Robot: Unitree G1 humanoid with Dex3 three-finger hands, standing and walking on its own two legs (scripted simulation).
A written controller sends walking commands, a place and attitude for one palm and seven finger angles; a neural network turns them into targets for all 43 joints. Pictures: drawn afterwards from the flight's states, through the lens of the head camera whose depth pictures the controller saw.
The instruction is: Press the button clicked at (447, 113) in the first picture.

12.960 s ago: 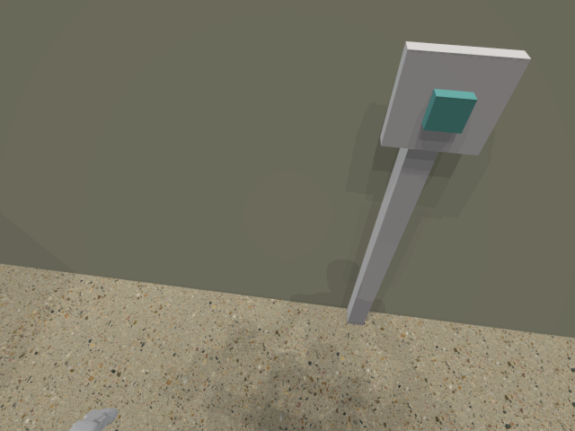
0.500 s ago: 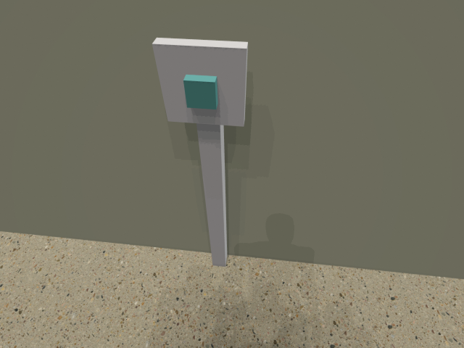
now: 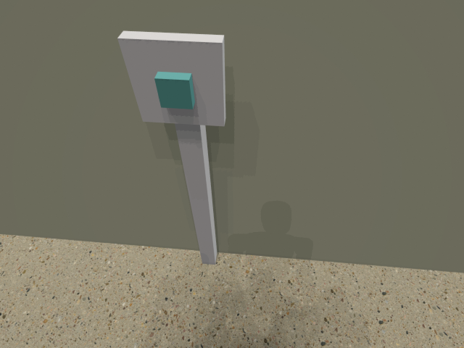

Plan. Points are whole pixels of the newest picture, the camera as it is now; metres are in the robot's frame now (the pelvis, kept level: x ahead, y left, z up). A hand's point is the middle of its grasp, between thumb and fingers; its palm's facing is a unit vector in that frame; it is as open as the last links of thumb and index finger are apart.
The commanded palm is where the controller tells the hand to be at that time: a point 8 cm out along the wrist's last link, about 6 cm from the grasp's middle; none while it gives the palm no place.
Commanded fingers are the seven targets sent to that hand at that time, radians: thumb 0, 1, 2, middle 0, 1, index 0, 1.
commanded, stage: come to a stop and stand still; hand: left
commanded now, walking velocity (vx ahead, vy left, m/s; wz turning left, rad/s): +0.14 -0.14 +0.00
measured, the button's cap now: (176, 89) +0.53 +0.14 +0.17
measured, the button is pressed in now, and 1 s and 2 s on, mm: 0 0 0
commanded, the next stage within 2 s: look again from close up in 1.14 s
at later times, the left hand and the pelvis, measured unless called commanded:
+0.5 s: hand out of the picture +0.07 +0.16 -0.17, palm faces +0.08 -0.98 -0.20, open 7.3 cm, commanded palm none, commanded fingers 0.00 0.90 0.90 -0.20 -0.30 -0.20 -0.30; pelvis +0.05 -0.01 +0.01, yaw +0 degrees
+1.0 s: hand out of the picture +0.07 +0.12 -0.16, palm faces +0.01 -0.98 -0.22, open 7.4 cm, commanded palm none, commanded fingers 0.00 0.90 0.90 -0.20 -0.30 -0.20 -0.30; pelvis +0.01 -0.06 +0.00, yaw +1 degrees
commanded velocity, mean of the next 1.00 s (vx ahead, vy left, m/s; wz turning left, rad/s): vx -0.05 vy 0.00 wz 0.00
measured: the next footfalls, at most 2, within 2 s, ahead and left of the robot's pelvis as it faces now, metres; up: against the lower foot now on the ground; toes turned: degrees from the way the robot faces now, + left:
left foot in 0.28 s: +0.14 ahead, +0.06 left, +0.00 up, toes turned +1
right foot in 0.66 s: +0.07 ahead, -0.18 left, +0.00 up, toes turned -2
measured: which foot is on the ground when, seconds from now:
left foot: down 0.00-0.00, up 0.02-0.26, down 0.28-1.00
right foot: down 0.00-0.30, up 0.32-0.64, down 0.66-1.00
